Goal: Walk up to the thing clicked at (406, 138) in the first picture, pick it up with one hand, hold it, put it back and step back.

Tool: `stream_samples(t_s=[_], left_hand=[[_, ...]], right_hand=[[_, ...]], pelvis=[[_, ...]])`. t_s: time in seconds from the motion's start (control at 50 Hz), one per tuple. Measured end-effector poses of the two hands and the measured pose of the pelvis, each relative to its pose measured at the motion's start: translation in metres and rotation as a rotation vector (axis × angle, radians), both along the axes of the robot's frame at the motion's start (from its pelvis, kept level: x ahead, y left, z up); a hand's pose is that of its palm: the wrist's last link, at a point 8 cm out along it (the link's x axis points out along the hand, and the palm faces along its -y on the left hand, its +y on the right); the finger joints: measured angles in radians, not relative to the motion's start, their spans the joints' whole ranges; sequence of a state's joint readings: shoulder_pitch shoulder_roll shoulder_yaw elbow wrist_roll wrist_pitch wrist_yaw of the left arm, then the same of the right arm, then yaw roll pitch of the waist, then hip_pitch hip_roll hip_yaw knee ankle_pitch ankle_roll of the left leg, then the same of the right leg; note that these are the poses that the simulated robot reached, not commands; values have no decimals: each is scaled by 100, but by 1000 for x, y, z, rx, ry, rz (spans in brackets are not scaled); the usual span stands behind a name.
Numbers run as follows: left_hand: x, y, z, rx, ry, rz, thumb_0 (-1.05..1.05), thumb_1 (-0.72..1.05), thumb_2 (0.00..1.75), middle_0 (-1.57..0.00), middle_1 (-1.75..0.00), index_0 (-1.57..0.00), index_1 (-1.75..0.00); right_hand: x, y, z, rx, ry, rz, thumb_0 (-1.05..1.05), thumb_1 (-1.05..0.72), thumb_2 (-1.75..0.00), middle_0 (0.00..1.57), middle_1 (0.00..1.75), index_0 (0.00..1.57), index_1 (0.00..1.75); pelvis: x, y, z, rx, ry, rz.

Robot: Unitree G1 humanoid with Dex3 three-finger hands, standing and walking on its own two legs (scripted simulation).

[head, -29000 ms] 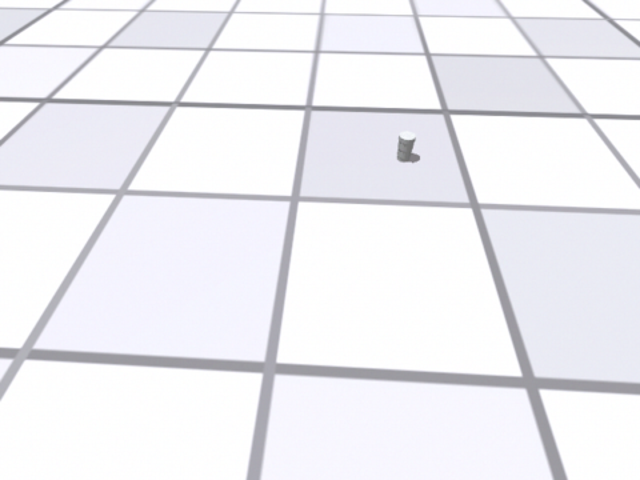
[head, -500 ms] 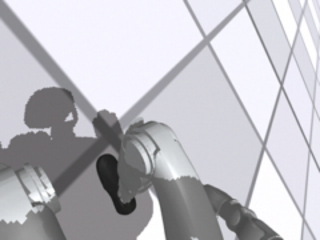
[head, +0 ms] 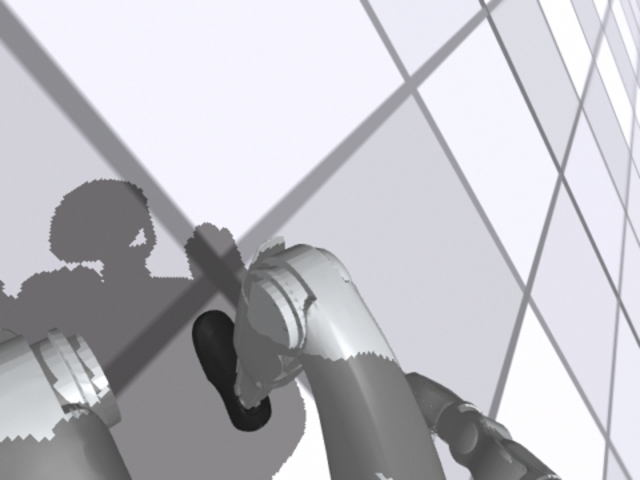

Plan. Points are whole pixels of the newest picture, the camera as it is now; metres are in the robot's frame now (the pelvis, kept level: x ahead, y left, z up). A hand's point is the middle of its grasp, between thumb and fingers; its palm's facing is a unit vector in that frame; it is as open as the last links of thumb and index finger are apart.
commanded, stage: withdraw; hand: left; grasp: from the side
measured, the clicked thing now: out of the picture +0.50 +0.31 -0.24
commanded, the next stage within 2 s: rise in 0.26 s
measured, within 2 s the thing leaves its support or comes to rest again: rests again in 0.24 s
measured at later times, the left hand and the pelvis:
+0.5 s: hand out of the picture +0.48 +0.43 -0.11, palm faces +0.46 -0.86 -0.21, open 17.5 cm; pelvis +0.00 +0.00 +0.01, yaw +2 degrees
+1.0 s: hand out of the picture +0.34 +0.44 +0.00, palm faces +0.36 -0.77 -0.52, open 16.3 cm; pelvis +0.01 +0.00 +0.09, yaw +8 degrees
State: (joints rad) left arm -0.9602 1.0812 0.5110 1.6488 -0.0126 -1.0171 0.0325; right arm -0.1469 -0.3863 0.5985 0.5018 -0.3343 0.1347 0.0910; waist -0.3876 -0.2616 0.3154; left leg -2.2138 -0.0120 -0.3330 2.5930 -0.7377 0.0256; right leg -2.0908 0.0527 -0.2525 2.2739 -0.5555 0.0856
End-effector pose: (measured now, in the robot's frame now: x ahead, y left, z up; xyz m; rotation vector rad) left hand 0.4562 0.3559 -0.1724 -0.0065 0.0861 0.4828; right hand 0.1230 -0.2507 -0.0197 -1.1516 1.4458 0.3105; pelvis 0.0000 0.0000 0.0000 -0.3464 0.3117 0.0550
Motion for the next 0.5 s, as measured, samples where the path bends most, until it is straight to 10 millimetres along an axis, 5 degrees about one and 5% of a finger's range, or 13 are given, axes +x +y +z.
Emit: stream_samples(t_s=[0.16, 0.32, 0.4, 0.5], left_hand=[[-1, 16, 5, 8, -38, 48, -1, -61, 12, -14, -15, -15, -15], [-4, 84, 64, 119, -91, 91, -2, -61, 9, -8, -11, -9, -10], [-10, 108, 88, 140, -20, 52, -2, -61, 7, -7, -10, -8, -9], [-23, 112, 79, 117, 209, 26, -1, -58, 6, -6, -9, -7, -8]], right_hand=[[-2, -3, 1, -14, 2, -12, -1, -91, -90, 21, 30, 20, 30], [-9, -8, 1, -24, -5, -64, -1, -91, -90, 21, 30, 20, 30], [-11, -8, -1, -3, -28, -98, 0, -91, -90, 21, 30, 20, 30], [-9, -3, -3, 38, -64, -180, 0, -91, -90, 21, 30, 20, 30]], pelvis=[[-1, -1, 0, 6, -1, -1], [1, -3, 3, 19, 23, 7], [0, -1, 6, 23, 46, 12], [-1, 1, 12, 32, 70, 16]])
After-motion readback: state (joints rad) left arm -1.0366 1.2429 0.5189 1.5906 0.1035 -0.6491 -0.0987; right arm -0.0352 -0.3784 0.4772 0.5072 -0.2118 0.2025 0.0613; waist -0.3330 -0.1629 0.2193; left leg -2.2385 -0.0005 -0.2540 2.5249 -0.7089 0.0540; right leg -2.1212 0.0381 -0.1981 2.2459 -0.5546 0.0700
